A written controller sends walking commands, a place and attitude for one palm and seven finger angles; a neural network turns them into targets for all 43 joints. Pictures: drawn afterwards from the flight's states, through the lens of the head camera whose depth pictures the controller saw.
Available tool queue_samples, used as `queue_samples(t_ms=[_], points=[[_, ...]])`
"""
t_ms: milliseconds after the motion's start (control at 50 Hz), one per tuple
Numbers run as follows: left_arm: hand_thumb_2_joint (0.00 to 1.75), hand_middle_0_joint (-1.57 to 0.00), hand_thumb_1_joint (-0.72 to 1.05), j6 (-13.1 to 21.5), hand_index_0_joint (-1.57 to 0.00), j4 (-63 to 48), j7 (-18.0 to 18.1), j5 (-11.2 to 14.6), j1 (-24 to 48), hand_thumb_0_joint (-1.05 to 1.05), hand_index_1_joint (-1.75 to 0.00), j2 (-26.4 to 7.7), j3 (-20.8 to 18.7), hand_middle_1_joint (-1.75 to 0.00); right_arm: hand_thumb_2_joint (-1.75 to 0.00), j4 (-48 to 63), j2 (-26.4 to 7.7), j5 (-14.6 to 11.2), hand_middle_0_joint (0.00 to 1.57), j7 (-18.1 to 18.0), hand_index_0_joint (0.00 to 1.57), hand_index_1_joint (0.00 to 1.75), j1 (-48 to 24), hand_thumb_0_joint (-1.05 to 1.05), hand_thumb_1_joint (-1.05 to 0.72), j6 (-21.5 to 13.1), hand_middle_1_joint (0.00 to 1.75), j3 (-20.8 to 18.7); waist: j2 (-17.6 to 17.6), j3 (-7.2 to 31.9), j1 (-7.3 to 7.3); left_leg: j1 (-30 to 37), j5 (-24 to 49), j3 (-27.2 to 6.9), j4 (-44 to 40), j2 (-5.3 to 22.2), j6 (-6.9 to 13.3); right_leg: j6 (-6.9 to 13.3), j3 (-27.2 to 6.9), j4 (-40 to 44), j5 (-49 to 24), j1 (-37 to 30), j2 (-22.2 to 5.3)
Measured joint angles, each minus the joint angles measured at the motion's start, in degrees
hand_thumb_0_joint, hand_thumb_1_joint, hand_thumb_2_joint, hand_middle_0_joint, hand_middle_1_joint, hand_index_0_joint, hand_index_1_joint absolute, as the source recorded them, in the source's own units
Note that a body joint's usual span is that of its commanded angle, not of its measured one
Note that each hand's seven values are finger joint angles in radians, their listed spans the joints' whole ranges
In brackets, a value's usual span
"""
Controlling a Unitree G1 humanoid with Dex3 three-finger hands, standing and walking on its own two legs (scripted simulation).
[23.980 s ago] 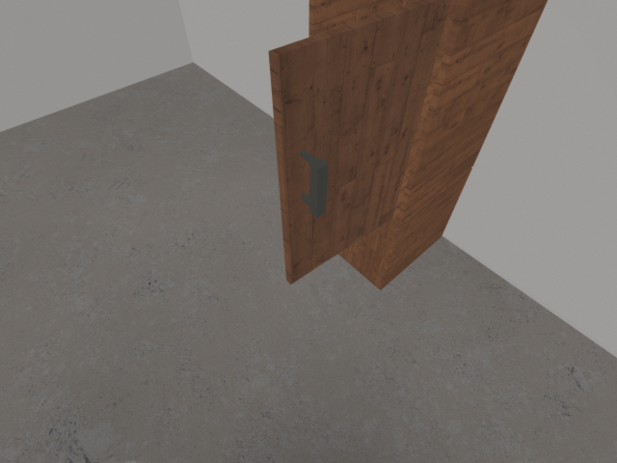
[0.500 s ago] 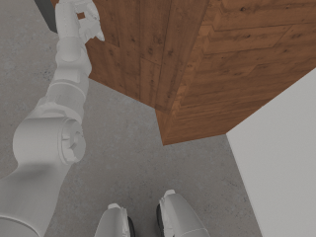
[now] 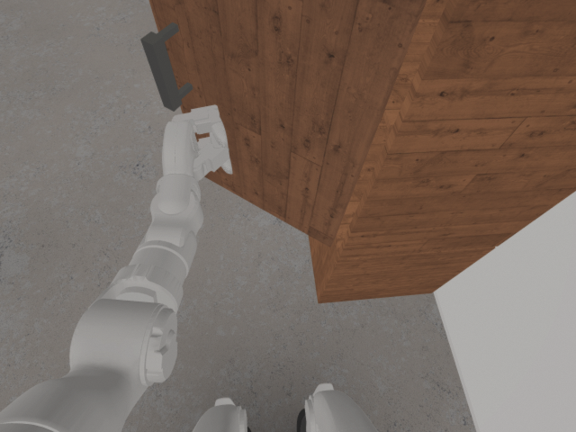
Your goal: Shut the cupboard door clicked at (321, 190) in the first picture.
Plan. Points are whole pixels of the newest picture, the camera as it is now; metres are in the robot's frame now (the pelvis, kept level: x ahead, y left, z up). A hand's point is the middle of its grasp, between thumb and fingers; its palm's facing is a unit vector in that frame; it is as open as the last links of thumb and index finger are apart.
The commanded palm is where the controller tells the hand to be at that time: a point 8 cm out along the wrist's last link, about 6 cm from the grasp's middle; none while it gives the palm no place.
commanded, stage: pull the fist back off the door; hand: left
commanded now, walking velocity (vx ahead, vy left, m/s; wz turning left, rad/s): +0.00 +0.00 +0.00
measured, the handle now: (171, 68) +0.66 +0.14 +0.07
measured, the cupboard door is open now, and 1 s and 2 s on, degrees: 53 53 53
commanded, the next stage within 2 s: draw the hand back to the body in 0.14 s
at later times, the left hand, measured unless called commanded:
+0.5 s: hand (194, 156) +0.45 +0.09 +0.10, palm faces -0.01 -1.00 -0.06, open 3.1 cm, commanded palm +0.40 +0.14 +0.11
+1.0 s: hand (50, 254) +0.30 +0.19 +0.17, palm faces +0.12 -0.97 -0.21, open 3.2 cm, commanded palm +0.26 +0.24 +0.18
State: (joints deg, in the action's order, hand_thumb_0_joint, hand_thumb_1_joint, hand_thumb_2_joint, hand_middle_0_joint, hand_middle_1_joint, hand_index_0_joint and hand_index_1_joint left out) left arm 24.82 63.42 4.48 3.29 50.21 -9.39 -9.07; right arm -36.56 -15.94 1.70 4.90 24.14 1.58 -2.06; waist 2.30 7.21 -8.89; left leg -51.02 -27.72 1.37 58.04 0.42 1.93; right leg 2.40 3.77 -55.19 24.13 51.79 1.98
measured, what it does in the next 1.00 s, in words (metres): rises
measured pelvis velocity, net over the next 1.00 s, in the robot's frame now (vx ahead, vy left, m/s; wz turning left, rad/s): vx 0.01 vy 0.01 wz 0.01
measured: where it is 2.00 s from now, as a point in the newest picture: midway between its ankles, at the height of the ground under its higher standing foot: outside the picture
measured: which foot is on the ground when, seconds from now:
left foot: down 0.00-1.00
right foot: down 0.00-1.00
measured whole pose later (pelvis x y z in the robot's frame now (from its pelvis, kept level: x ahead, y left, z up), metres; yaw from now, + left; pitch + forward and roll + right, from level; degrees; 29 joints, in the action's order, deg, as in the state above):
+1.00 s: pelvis +0.01 +0.01 +0.06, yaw +1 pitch +0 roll -1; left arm 2.4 0.2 1.3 4.9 -2.6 -15.6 -2.1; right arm -29.7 -12.5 -3.1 -4.4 8.6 2.0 2.3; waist 2.5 2.0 1.8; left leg -12.2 -18.3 1.8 30.8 -1.7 3.0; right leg 0.9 2.3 -29.3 15.6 13.3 0.8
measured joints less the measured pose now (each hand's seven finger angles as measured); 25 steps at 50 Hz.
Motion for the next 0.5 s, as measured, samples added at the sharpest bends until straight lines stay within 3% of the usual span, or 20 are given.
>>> queue_samples(t_ms=[100,180,260,320,420,500], points=[[0.90,-1.30,0.90,3.8,-1.30,-2.6,2.3,-1.9,-1.8,0.02,-1.50,2.6,2.1,-1.50,-0.90,-0.2,-0.1,0.2,0.20,-0.4,0.20,0.30,-3.9,0.00,-0.90,-0.5,0.30,-0.4,0.0,0.2,0.62,0.0,-0.6,0.3,1.3,-0.4,0.3,-0.3,-0.3,-1.7,0.8,0.2,-0.5],[0.90,-1.30,0.90,2.4,-1.30,0.5,3.8,-4.1,1.1,0.02,-1.50,2.1,2.8,-1.50,-0.90,0.0,0.7,0.0,0.20,-0.7,0.20,0.30,-6.2,0.00,-0.90,0.1,0.30,0.4,0.2,0.0,0.34,0.0,-0.6,0.6,1.8,-0.8,0.5,-0.5,-0.5,-2.6,1.0,0.4,-0.8],[0.90,-1.30,0.90,-0.2,-1.30,3.6,4.5,-2.9,4.2,0.01,-1.50,1.4,1.1,-1.50,-0.90,0.4,1.9,-0.2,0.20,-1.1,0.20,0.30,-6.6,0.00,-0.90,0.5,0.30,1.5,0.2,-0.3,-0.18,-0.1,-0.1,0.9,1.3,-0.9,0.6,-0.6,-0.8,-2.4,0.6,0.7,-0.9],[0.90,-1.30,0.90,-0.2,-1.30,3.1,4.0,-1.9,4.4,0.02,-1.50,1.0,-0.6,-1.50,-0.90,0.5,2.6,-0.1,0.20,-1.2,0.20,0.30,-5.5,0.00,-0.90,0.4,0.30,2.0,0.1,-0.1,-0.24,-0.3,0.1,1.2,1.0,-0.8,0.6,-0.5,-1.2,-2.3,0.4,1.1,-0.8],[0.90,-1.29,0.90,1.0,-1.30,-6.1,1.3,-1.6,-4.1,0.02,-1.50,0.2,-2.5,-1.50,-0.90,1.1,2.6,-0.6,0.20,-1.0,0.20,0.30,-2.2,0.00,-0.90,1.6,0.30,1.8,0.5,0.5,1.13,2.9,0.1,2.7,-1.3,-0.2,0.6,-0.6,-2.7,-0.6,-0.1,-1.2,-0.1],[0.90,-1.29,0.90,-2.4,-1.30,-16.6,-1.8,0.6,-15.5,0.02,-1.50,-0.6,-1.5,-1.50,-0.90,2.0,2.2,-2.2,0.20,-1.5,0.20,0.30,0.2,0.00,-0.90,2.8,0.30,1.5,1.1,0.2,2.93,9.2,1.0,3.4,-5.7,0.0,0.6,-0.6,-3.5,3.5,-1.1,-7.2,0.4]])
